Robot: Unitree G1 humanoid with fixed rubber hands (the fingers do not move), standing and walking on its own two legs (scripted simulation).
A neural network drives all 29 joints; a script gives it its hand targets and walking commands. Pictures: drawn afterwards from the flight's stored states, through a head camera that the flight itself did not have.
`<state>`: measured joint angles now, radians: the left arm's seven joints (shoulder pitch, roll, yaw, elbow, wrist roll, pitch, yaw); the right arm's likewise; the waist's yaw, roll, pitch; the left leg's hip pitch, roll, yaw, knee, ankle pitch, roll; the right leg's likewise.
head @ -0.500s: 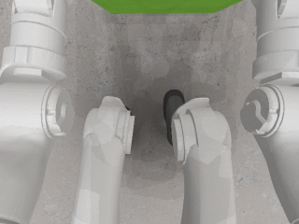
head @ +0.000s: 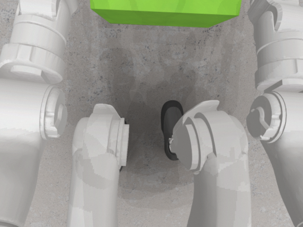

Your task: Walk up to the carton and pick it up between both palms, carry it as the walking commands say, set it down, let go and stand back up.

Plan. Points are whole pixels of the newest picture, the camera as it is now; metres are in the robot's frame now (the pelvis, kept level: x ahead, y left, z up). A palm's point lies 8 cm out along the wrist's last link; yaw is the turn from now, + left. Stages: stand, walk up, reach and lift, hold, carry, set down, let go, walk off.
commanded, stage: set down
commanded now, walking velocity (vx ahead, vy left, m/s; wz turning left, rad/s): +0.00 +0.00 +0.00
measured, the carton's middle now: out of the picture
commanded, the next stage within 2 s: none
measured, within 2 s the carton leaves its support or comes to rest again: rests again in 0.40 s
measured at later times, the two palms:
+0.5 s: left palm out of the picture +0.57 +0.12 -0.19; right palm out of the picture +0.53 -0.23 -0.19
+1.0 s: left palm out of the picture +0.56 +0.12 -0.19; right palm out of the picture +0.53 -0.24 -0.19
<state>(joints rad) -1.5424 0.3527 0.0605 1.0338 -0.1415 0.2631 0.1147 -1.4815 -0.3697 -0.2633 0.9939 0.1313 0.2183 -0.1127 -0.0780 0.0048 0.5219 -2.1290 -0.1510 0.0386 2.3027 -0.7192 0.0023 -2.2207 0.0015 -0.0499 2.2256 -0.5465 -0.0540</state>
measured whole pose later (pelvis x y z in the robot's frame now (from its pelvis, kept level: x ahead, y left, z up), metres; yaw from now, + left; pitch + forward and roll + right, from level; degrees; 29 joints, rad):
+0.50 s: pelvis +0.00 +0.01 -0.01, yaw +0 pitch +31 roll +0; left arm -1.57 0.36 0.04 1.11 -0.17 0.22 0.09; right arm -1.48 -0.39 -0.27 1.06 0.12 0.18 -0.07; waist -0.07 0.03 0.52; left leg -2.15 -0.13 0.06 2.32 -0.72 0.04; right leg -2.23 -0.01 -0.04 2.25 -0.57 -0.04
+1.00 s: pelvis +0.00 +0.00 -0.01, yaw +1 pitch +31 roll +0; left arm -1.54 0.35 0.14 1.09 -0.10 0.20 0.02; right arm -1.50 -0.40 -0.26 1.12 0.14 0.16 -0.02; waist -0.07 0.03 0.52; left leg -2.17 -0.11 0.06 2.35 -0.72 0.03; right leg -2.25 -0.03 -0.06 2.28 -0.57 -0.07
